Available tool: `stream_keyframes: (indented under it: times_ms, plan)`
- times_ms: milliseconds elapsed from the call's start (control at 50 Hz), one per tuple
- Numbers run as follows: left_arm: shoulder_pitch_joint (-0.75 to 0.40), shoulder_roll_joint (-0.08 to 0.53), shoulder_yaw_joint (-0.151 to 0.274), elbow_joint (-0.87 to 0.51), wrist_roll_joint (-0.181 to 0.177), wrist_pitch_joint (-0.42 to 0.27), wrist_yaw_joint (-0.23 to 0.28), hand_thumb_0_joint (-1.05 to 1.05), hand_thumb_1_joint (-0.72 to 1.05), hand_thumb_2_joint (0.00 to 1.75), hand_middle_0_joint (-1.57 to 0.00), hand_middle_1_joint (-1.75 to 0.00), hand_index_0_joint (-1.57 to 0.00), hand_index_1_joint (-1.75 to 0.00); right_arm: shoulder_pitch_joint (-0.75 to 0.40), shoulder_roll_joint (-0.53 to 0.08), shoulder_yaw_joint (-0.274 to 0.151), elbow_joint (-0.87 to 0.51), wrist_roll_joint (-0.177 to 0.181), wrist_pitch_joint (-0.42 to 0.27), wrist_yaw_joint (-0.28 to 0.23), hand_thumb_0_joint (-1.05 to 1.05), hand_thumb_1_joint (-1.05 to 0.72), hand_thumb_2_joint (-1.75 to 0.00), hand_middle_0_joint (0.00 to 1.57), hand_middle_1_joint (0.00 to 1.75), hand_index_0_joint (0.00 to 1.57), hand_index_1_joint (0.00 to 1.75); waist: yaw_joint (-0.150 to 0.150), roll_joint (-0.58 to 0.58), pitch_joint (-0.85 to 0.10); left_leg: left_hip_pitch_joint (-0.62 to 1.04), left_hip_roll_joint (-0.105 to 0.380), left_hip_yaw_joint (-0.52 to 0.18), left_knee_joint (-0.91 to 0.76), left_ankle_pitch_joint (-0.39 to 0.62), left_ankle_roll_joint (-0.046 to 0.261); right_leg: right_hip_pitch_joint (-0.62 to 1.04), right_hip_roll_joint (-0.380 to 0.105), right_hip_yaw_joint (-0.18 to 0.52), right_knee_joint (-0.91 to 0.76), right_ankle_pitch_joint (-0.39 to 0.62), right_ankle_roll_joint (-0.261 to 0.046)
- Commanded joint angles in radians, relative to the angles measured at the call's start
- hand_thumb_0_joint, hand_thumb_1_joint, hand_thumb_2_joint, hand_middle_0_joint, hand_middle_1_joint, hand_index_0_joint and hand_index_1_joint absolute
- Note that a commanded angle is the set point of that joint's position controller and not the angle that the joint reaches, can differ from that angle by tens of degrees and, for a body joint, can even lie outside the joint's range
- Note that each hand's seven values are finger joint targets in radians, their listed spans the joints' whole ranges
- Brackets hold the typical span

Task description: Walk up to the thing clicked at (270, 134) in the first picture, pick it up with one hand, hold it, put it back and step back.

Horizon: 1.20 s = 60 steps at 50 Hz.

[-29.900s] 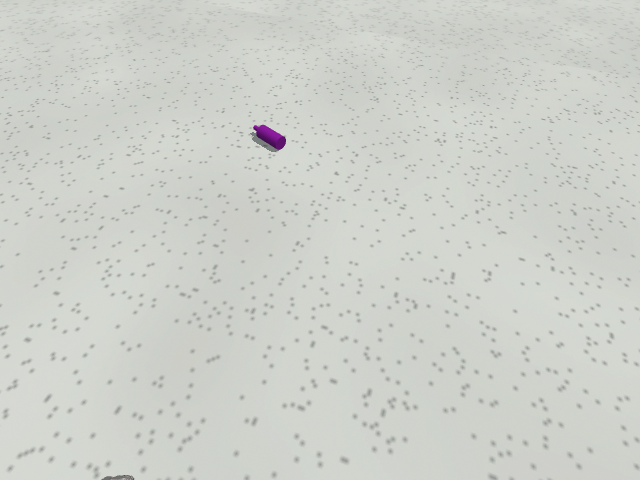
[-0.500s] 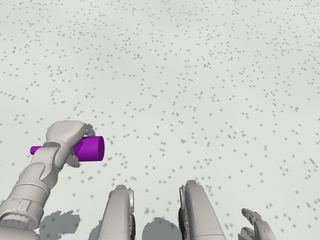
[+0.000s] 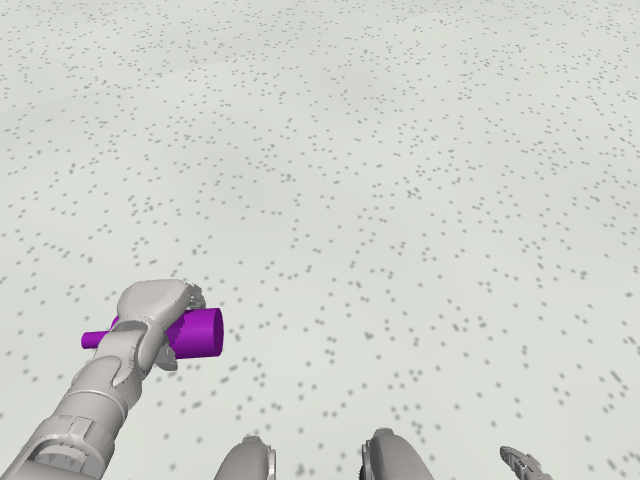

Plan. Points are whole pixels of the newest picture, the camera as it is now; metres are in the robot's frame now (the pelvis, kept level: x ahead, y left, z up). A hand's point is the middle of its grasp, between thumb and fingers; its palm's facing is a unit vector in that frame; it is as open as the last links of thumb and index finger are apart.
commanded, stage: lift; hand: left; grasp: from above
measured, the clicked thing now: (152, 336) +0.33 +0.25 -0.11
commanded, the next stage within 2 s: hold in 0.16 s
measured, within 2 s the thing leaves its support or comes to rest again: neither
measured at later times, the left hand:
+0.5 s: hand (146, 305) +0.34 +0.23 -0.03, palm faces -0.49 -0.04 -0.87, open 9.8 cm
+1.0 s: hand (146, 307) +0.33 +0.22 +0.00, palm faces -0.48 -0.03 -0.88, open 9.8 cm
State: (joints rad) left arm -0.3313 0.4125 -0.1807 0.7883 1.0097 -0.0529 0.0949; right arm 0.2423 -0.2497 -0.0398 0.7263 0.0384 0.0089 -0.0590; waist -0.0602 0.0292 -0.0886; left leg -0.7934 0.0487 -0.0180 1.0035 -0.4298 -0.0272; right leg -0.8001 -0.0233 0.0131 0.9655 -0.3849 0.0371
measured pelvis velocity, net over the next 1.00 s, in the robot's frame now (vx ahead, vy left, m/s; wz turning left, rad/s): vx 0.03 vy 0.00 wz -0.01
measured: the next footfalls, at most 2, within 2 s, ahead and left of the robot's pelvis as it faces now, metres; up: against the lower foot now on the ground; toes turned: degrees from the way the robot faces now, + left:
none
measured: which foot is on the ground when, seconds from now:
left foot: down 0.00-1.00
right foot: down 0.00-1.00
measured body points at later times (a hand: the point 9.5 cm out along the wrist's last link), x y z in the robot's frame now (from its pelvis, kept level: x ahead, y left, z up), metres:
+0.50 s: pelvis +0.04 +0.01 +0.04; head +0.08 +0.01 +0.49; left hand +0.36 +0.23 +0.02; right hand +0.14 -0.25 -0.08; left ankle +0.04 +0.14 -0.67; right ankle +0.05 -0.14 -0.67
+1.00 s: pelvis +0.03 +0.00 +0.05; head +0.05 -0.02 +0.50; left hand +0.35 +0.22 +0.05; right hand +0.15 -0.26 -0.07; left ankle +0.04 +0.14 -0.67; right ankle +0.05 -0.14 -0.67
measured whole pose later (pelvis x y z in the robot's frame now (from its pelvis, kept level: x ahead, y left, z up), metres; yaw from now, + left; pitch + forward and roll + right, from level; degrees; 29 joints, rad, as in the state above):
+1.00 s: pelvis +0.03 +0.00 +0.05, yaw -1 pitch +5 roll +0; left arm -0.24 0.41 -0.19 0.66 1.01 -0.07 -0.03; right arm 0.21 -0.25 -0.05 0.69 0.05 0.07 -0.06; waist -0.01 0.04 -0.05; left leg -0.41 0.04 0.02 0.65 -0.32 -0.02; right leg -0.43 -0.03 0.03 0.64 -0.29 0.04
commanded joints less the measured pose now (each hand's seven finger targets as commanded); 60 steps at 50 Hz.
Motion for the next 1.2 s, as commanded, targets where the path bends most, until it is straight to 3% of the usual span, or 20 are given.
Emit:
stream_keyframes:
  times_ms: [0, 220, 280, 420, 520, 560, 620, 640, 860, 1020, 1060, 1120, 1180]
  plan:
    - [-0.333, 0.24, 0.105, -0.188, 0.008, 0.016, 0.061, 0.0, 0.84, 0.67, -1.21, -0.46, -1.19, -0.47, 0.014, -0.139, -0.048, -0.096, 0.002, -0.034, -0.003, 0.0, -0.9, -0.9, 0.2, 0.3, 0.2, 0.3, 0.014, 0.036, -0.339, 0.271, -0.062, 0.025, -0.206, 0.168, 0.028, 0.243, 0.043, -0.01, -0.208, 0.148, -0.038]
    - [-0.293, 0.187, 0.068, -0.194, -0.011, 0.01, -0.013, 0.0, 0.85, 0.75, -1.21, -0.5, -1.2, -0.52, 0.007, -0.139, -0.057, -0.105, 0.002, -0.016, 0.001, 0.0, -0.89, -0.9, 0.2, 0.3, 0.2, 0.3, 0.007, 0.03, -0.294, 0.408, -0.053, 0.027, -0.301, 0.314, 0.022, 0.324, 0.051, -0.025, -0.291, 0.26, -0.042]
    - [-0.29, 0.225, 0.091, -0.217, -0.004, -0.005, -0.024, 0.0, 0.79, 0.71, -1.17, -0.48, -1.16, -0.5, -0.001, -0.142, -0.056, -0.114, 0.003, -0.012, 0.001, 0.0, -0.89, -0.9, 0.2, 0.3, 0.2, 0.3, 0.019, 0.04, -0.285, 0.43, -0.056, 0.029, -0.321, 0.332, 0.021, 0.349, 0.05, -0.027, -0.308, 0.269, -0.043]
    - [-0.315, 0.238, 0.111, -0.272, 0.009, -0.018, -0.016, 0.0, 0.79, 0.74, -1.16, -0.48, -1.15, -0.49, -0.004, -0.145, -0.061, -0.114, 0.002, -0.007, 0.0, 0.0, -0.89, -0.89, 0.2, 0.3, 0.2, 0.3, 0.022, 0.055, -0.305, 0.491, -0.053, 0.029, -0.347, 0.418, 0.013, 0.386, 0.054, -0.029, -0.322, 0.334, -0.045]
    - [-0.264, 0.207, 0.089, -0.247, 0.013, -0.01, -0.028, 0.0, 0.77, 0.73, -1.16, -0.45, -1.14, -0.46, -0.015, -0.144, -0.066, -0.119, 0.002, -0.001, 0.005, 0.0, -0.89, -0.9, 0.2, 0.3, 0.2, 0.3, 0.026, 0.033, -0.272, 0.499, -0.051, 0.028, -0.366, 0.436, 0.012, 0.402, 0.055, -0.033, -0.34, 0.341, -0.044]
    - [-0.266, 0.223, 0.099, -0.269, 0.007, -0.007, -0.037, 0.0, 0.78, 0.74, -1.16, -0.47, -1.14, -0.49, -0.022, -0.147, -0.067, -0.128, 0.004, 0.002, 0.006, 0.0, -0.89, -0.9, 0.2, 0.3, 0.2, 0.3, 0.043, 0.036, -0.283, 0.512, -0.054, 0.032, -0.378, 0.437, 0.013, 0.428, 0.054, -0.031, -0.35, 0.343, -0.045]
    - [-0.227, 0.201, 0.084, -0.267, 0.002, -0.002, -0.055, 0.0, 0.78, 0.73, -1.16, -0.47, -1.14, -0.49, -0.026, -0.146, -0.065, -0.134, 0.005, 0.006, 0.007, 0.0, -0.89, -0.9, 0.2, 0.3, 0.2, 0.3, 0.037, 0.005, -0.274, 0.511, -0.056, 0.035, -0.38, 0.455, 0.017, 0.45, 0.054, -0.028, -0.357, 0.366, -0.042]
    - [-0.272, 0.216, 0.089, -0.32, -0.004, -0.005, -0.058, 0.0, 0.79, 0.73, -1.16, -0.47, -1.15, -0.48, -0.031, -0.147, -0.067, -0.136, 0.006, 0.006, 0.006, 0.0, -0.89, -0.9, 0.2, 0.3, 0.2, 0.3, 0.042, 0.024, -0.296, 0.523, -0.055, 0.036, -0.385, 0.46, 0.016, 0.457, 0.054, -0.027, -0.359, 0.372, -0.042]
    - [-0.233, 0.232, 0.116, -0.322, 0.0, -0.021, -0.072, 0.0, 0.77, 0.72, -1.16, -0.46, -1.14, -0.48, -0.061, -0.143, -0.056, -0.156, 0.009, 0.012, -0.004, 0.0, -0.89, -0.9, 0.2, 0.3, 0.2, 0.3, 0.045, -0.002, -0.256, 0.532, -0.065, 0.048, -0.411, 0.423, 0.028, 0.477, 0.047, -0.014, -0.387, 0.358, -0.037]
    - [-0.252, 0.23, 0.107, -0.366, -0.01, -0.021, -0.082, 0.0, 0.78, 0.69, -1.15, -0.48, -1.15, -0.49, -0.099, -0.14, -0.052, -0.169, 0.01, 0.016, -0.006, 0.0, -0.9, -0.9, 0.2, 0.3, 0.2, 0.3, 0.052, 0.007, -0.219, 0.534, -0.066, 0.051, -0.452, 0.329, 0.031, 0.478, 0.045, -0.01, -0.429, 0.265, -0.036]
    - [-0.206, 0.23, 0.112, -0.327, -0.01, -0.019, -0.087, 0.0, 0.79, 0.67, -1.14, -0.48, -1.14, -0.48, -0.106, -0.142, -0.051, -0.175, 0.011, 0.016, -0.008, 0.0, -0.89, -0.9, 0.2, 0.3, 0.2, 0.3, 0.057, -0.002, -0.189, 0.529, -0.065, 0.05, -0.467, 0.302, 0.031, 0.472, 0.045, -0.014, -0.44, 0.233, -0.037]
    - [-0.23, 0.231, 0.108, -0.364, -0.017, -0.026, -0.096, 0.0, 0.79, 0.67, -1.15, -0.5, -1.15, -0.5, -0.12, -0.138, -0.045, -0.18, 0.011, 0.014, -0.01, 0.0, -0.9, -0.9, 0.2, 0.3, 0.2, 0.3, 0.053, -0.013, -0.185, 0.526, -0.067, 0.051, -0.476, 0.264, 0.036, 0.481, 0.042, -0.008, -0.458, 0.198, -0.033]
    - [-0.253, 0.243, 0.117, -0.405, -0.02, -0.034, -0.097, 0.0, 0.79, 0.68, -1.14, -0.5, -1.15, -0.5, -0.128, -0.134, -0.043, -0.18, 0.012, 0.01, -0.014, 0.0, -0.9, -0.9, 0.2, 0.3, 0.2, 0.3, 0.056, -0.001, -0.23, 0.554, -0.07, 0.056, -0.474, 0.291, 0.038, 0.501, 0.039, -0.002, -0.456, 0.227, -0.03]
